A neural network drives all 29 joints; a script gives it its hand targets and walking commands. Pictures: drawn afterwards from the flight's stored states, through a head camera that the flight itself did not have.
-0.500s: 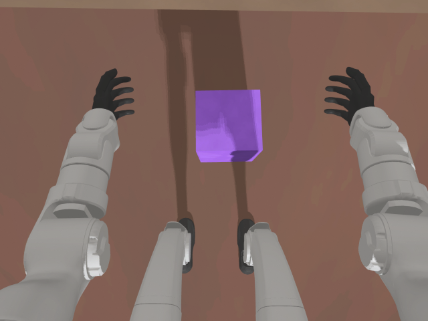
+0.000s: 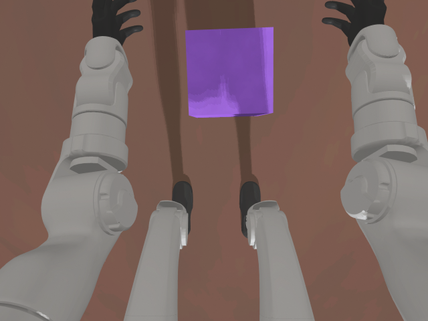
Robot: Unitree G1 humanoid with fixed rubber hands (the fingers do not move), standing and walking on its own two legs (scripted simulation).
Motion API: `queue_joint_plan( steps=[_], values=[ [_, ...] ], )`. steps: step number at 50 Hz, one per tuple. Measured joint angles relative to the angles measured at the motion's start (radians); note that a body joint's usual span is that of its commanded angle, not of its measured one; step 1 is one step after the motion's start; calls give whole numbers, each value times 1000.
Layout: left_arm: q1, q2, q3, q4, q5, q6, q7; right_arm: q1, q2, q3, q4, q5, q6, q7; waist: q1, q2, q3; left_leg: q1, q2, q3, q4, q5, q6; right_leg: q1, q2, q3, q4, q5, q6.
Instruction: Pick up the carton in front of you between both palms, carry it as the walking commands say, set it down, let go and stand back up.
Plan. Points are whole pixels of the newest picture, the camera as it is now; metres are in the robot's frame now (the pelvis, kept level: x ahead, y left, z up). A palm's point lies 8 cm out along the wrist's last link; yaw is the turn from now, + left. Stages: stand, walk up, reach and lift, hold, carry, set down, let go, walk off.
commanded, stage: reach and lift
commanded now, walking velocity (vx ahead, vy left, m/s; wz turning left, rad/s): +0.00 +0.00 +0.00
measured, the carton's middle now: (228, 80) +0.52 -0.03 -0.51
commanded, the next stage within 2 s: none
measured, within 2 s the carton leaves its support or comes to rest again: leaves its support in 1.60 s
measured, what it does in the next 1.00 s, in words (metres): lowers itself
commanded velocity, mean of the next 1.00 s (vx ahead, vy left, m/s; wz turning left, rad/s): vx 0.00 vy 0.00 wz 0.00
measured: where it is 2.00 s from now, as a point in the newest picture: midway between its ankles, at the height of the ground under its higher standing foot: (214, 219)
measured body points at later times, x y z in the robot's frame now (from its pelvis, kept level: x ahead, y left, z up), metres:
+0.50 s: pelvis -0.05 +0.01 -0.22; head +0.32 -0.01 +0.02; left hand +0.53 +0.17 -0.38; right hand +0.53 -0.22 -0.38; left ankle +0.05 +0.14 -0.60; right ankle +0.05 -0.11 -0.60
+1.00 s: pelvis -0.05 +0.01 -0.27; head +0.33 -0.01 -0.05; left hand +0.53 +0.16 -0.45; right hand +0.54 -0.20 -0.45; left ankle +0.05 +0.14 -0.60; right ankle +0.05 -0.11 -0.60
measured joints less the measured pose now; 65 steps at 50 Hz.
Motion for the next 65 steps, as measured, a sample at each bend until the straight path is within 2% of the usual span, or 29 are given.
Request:
queue_joint_plan(
  steps=[5,11,19,25,31,35,46,54,59,61,63,65],
  values=[
    [39,-5,-15,21,-5,-38,10,52,18,-2,11,9,-37,-18,-9,3,-62,-155,-12,-14,171,-77,-12,-151,5,8,163,-78,7],
    [7,39,-111,32,-104,-42,45,37,-45,109,8,128,-46,-48,-7,8,-22,-335,-23,-10,429,-170,-13,-332,11,22,418,-167,18],
    [-94,120,-253,28,-267,5,89,-81,-147,265,25,285,-5,-81,0,13,128,-496,-33,1,740,-241,-5,-498,18,36,732,-230,27],
    [-233,152,-283,124,-305,34,90,-221,-188,318,124,327,21,-87,1,14,264,-545,-42,0,877,-231,-15,-548,18,37,873,-222,26],
    [-353,173,-277,243,-300,14,68,-339,-200,349,225,328,7,-80,1,18,395,-559,-47,-6,957,-227,-27,-566,20,31,954,-217,20],
    [-400,177,-290,276,-308,-10,61,-362,-213,364,241,340,-12,-84,0,16,482,-546,-59,-15,1004,-241,-36,-550,9,22,1007,-240,12],
    [-339,183,-337,254,-345,-50,62,-326,-174,392,219,369,-44,-105,-3,15,475,-544,-58,-17,1092,-305,-38,-547,12,20,1090,-300,13],
    [-332,155,-318,270,-319,-51,65,-308,-159,369,233,344,-44,-97,-6,18,450,-553,-56,-8,1080,-290,-28,-553,14,29,1076,-285,23],
    [-362,141,-327,265,-319,-42,62,-337,-151,392,231,356,-38,-89,-5,16,484,-540,-56,-7,1063,-273,-27,-539,14,30,1060,-269,23],
    [-382,122,-325,261,-309,-37,55,-360,-141,390,233,350,-36,-100,-7,16,504,-530,-56,-7,1059,-269,-27,-530,15,30,1055,-265,23],
    [-396,106,-291,254,-279,-31,77,-381,-137,380,240,336,-28,-112,-6,14,526,-517,-54,-7,1057,-268,-26,-519,17,30,1053,-262,23],
    [-396,97,-249,243,-242,-21,76,-392,-134,369,247,313,-21,-111,-6,15,533,-513,-53,-8,1058,-270,-27,-515,18,28,1054,-262,21]
  ],
)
